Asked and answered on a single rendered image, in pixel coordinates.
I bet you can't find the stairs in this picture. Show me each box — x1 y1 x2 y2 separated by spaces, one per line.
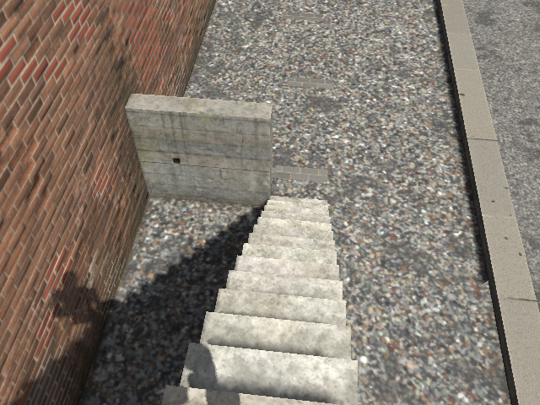
161 196 358 405

